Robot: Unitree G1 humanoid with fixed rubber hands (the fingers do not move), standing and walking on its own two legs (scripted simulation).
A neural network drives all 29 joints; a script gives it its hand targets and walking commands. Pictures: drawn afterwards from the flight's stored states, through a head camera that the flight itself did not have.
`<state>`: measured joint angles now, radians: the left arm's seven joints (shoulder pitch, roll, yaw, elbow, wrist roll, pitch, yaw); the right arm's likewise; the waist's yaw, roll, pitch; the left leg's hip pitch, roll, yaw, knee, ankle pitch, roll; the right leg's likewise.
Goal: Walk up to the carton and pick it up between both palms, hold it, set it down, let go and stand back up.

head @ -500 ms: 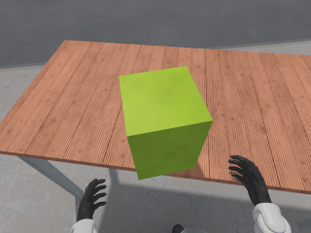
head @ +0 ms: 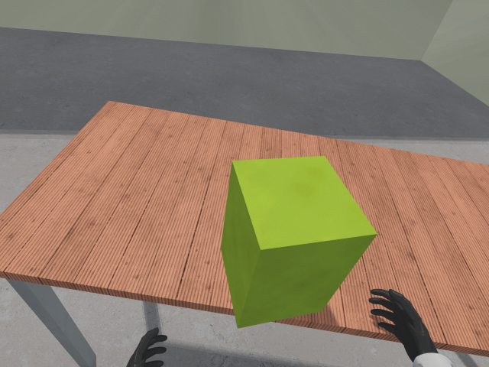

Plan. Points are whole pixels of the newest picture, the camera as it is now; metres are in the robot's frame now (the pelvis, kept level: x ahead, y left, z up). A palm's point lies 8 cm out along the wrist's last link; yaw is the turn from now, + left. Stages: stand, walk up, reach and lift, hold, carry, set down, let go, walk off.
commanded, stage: set down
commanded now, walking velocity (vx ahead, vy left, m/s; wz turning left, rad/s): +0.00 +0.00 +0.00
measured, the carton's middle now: (280, 242) +0.31 -0.05 +0.06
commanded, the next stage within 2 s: let go in 1.38 s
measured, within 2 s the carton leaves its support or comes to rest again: neither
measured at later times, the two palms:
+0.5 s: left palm out of the picture +0.17 +0.21 -0.11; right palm (409, 346) +0.16 -0.25 +0.01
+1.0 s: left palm out of the picture +0.15 +0.23 -0.11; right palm (410, 342) +0.16 -0.25 +0.01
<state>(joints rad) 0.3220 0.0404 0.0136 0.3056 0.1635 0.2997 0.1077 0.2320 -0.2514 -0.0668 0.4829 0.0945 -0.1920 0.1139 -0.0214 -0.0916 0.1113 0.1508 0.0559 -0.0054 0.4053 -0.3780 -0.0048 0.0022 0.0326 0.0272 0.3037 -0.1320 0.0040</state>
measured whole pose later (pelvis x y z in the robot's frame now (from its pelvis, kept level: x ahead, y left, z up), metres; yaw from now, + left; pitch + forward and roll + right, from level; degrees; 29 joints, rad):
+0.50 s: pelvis +0.00 +0.05 -0.01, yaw -1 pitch -9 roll -6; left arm 0.24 0.04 0.03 0.46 0.20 0.20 0.09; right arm 0.11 -0.31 -0.13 0.65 0.08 -0.30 0.10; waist -0.10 -0.02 0.13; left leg 0.07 0.03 0.02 0.52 -0.44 0.06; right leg -0.02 0.01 0.05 0.29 -0.12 -0.04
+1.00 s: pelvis -0.01 +0.07 +0.00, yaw -4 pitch -9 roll -5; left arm 0.23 0.04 0.01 0.52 0.18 0.18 0.12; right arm 0.05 -0.38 -0.15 0.72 0.12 -0.22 0.16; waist -0.03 -0.03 0.11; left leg 0.08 0.00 0.07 0.48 -0.41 0.08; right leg -0.05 -0.01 0.10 0.28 -0.11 -0.08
